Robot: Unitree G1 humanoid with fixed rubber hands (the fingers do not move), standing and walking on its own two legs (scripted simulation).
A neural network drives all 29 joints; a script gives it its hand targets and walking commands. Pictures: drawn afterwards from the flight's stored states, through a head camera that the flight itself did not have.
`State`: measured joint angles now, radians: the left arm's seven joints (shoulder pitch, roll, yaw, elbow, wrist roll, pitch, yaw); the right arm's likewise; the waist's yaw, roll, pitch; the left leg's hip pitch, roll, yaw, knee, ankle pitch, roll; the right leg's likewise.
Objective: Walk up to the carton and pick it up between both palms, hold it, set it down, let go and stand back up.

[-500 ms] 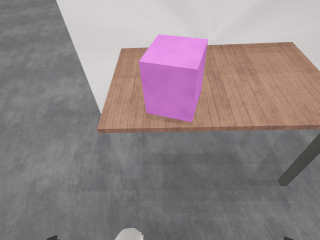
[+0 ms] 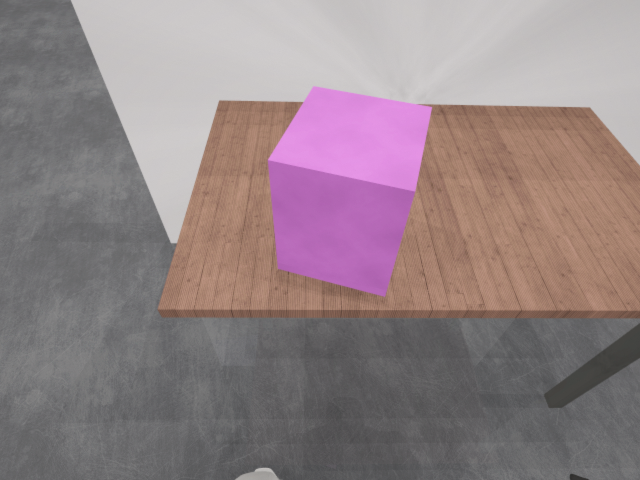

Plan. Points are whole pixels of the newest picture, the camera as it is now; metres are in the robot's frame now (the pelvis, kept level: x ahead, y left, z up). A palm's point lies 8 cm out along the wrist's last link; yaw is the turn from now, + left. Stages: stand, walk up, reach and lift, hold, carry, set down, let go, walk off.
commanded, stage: walk up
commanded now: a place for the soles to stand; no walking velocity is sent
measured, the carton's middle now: (349, 193) +0.56 -0.04 +0.01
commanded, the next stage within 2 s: reach and lift in 1.96 s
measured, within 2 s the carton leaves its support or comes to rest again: neither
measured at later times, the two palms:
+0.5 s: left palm (154, 457) +0.18 +0.22 -0.08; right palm (638, 449) +0.18 -0.40 -0.08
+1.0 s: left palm (140, 441) +0.20 +0.25 -0.09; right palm (618, 434) +0.20 -0.37 -0.07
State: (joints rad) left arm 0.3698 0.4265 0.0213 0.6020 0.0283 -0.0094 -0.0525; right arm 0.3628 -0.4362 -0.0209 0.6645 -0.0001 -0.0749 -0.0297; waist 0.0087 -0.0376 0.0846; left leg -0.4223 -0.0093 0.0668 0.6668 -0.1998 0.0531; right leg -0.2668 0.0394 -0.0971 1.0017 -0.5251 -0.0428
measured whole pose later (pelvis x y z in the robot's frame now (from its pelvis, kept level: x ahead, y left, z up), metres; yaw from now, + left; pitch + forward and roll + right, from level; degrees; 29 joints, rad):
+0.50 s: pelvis +0.09 -0.08 +0.00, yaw -2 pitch -2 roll +3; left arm 0.37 0.42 0.02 0.60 0.03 -0.01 -0.02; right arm 0.30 -0.43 -0.02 0.66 0.00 -0.05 -0.05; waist 0.01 -0.04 0.09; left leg -0.45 0.03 0.01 1.01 -0.45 0.04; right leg -0.42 -0.04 -0.08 0.79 -0.35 -0.06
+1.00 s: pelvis +0.10 -0.05 +0.00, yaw -1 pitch -2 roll +0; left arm 0.33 0.42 0.02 0.60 0.03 0.01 -0.01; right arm 0.29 -0.43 -0.02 0.67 0.00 -0.05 -0.04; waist 0.01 -0.04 0.10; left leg -0.39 0.04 0.01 0.78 -0.36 0.01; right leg -0.36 -0.05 -0.08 0.77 -0.36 -0.01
